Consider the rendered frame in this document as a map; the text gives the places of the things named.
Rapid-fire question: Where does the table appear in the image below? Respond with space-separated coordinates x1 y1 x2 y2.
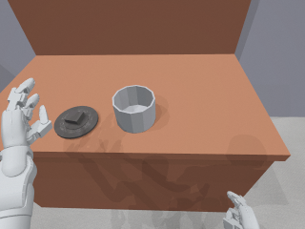
0 0 291 213

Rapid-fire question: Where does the pot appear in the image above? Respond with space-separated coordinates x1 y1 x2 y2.
112 85 156 134

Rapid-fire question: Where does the lid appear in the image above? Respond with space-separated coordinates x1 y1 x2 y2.
53 106 98 139

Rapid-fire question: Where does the knob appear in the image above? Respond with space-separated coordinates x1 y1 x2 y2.
64 110 85 125

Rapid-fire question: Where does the robot left hand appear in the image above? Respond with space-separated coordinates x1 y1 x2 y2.
1 77 52 150

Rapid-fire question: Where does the robot right hand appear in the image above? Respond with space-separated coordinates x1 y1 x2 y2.
223 191 260 229

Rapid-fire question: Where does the robot left forearm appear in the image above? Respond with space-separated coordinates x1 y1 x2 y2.
0 145 37 229

